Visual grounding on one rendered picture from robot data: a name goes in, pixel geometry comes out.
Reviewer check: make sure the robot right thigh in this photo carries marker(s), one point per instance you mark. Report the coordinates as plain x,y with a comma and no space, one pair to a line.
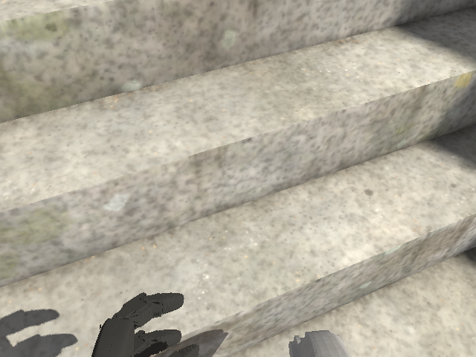
320,343

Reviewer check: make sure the left robot hand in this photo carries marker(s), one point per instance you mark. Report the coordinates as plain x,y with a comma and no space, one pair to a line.
117,337

